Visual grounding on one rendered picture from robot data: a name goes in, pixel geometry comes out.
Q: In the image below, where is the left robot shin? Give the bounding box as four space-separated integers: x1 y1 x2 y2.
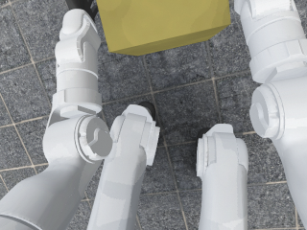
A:
109 104 154 142

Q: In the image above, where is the right robot upper arm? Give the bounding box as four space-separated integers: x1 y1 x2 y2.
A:
249 76 307 230

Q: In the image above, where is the robot shin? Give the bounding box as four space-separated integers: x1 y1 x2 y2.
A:
200 124 249 179
109 104 154 142

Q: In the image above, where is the robot left forearm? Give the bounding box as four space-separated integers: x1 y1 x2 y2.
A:
45 9 103 130

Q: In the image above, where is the carton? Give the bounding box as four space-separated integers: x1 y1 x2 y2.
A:
96 0 231 57

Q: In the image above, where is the left robot hand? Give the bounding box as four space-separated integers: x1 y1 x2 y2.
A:
65 0 99 22

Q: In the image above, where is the right robot shin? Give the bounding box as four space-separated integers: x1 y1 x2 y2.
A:
200 124 249 179

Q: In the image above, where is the left robot upper arm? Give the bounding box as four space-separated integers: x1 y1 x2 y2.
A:
0 114 113 230

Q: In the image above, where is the robot right forearm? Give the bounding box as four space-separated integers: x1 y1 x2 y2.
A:
234 0 307 83

